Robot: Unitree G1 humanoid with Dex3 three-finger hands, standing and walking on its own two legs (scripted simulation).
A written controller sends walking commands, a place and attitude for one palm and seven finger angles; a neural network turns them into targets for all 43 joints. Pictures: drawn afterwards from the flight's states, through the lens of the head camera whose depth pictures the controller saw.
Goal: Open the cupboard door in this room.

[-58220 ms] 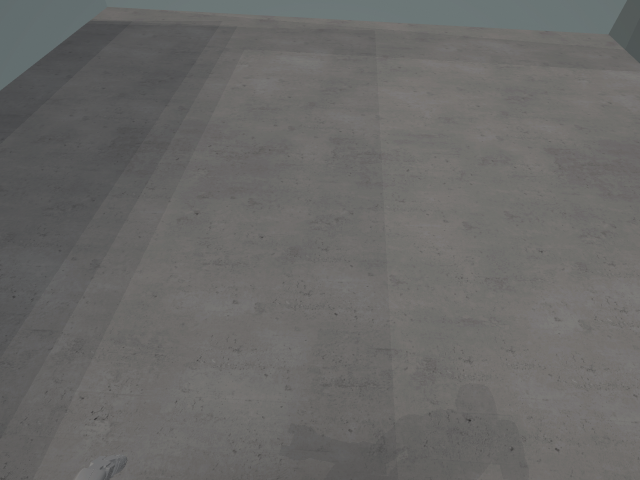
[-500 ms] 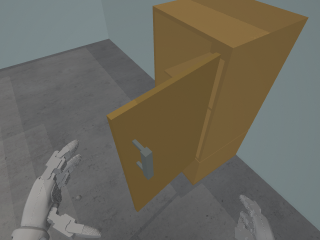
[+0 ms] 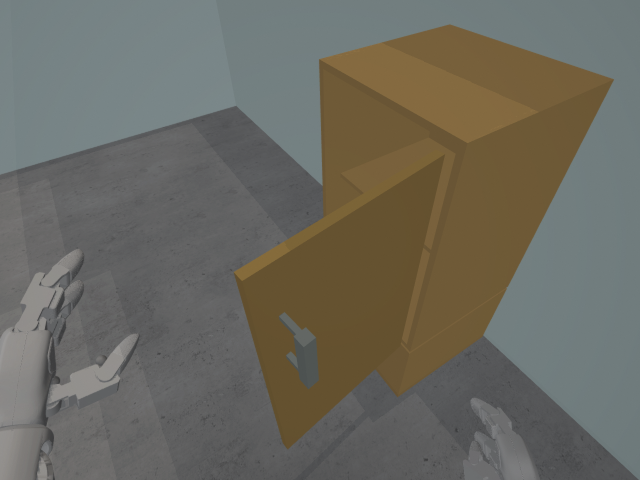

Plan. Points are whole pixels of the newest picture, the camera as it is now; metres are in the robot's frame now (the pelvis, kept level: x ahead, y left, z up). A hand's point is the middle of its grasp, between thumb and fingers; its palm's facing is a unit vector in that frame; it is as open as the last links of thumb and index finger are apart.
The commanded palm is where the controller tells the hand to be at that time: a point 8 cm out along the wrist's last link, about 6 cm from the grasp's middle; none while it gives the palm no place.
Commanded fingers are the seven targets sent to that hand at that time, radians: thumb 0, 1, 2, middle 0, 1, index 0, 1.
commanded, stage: draw the hand back to the body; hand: left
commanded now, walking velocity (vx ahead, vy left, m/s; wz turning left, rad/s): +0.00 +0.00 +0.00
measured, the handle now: (298, 350) +0.30 +0.08 -0.03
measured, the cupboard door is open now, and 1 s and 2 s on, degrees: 99 99 99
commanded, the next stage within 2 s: step back with the hand held close in 0.50 s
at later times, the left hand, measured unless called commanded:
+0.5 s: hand (93, 351) +0.18 +0.24 +0.15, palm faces +0.43 -0.80 -0.41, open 7.5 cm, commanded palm +0.13 +0.28 +0.17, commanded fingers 0.00 0.90 0.90 -0.20 -0.30 -0.20 -0.30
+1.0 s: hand (76, 369) +0.17 +0.25 +0.15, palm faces +0.33 -0.78 -0.52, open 7.4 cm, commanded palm +0.11 +0.29 +0.17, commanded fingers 0.00 0.90 0.90 -0.20 -0.30 -0.20 -0.30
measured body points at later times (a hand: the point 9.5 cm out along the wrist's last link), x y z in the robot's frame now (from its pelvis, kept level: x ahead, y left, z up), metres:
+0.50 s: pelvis -0.01 -0.02 +0.00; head -0.03 -0.04 +0.45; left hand +0.15 +0.28 +0.18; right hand +0.18 -0.24 -0.09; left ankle -0.03 +0.10 -0.74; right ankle -0.01 -0.11 -0.74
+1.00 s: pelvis -0.04 +0.00 +0.00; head -0.02 -0.02 +0.45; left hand +0.14 +0.29 +0.18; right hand +0.13 -0.26 -0.09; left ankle -0.03 +0.10 -0.74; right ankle -0.01 -0.11 -0.74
